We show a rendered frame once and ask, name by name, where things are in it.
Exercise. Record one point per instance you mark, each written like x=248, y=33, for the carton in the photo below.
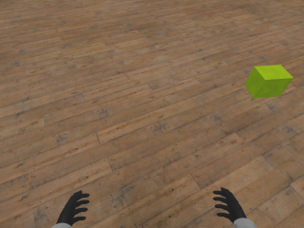
x=268, y=81

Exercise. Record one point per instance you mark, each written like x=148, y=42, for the left robot hand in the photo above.
x=69, y=211

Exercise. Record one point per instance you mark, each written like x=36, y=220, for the right robot hand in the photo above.
x=233, y=207

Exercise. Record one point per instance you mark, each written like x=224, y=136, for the robot right forearm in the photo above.
x=243, y=223

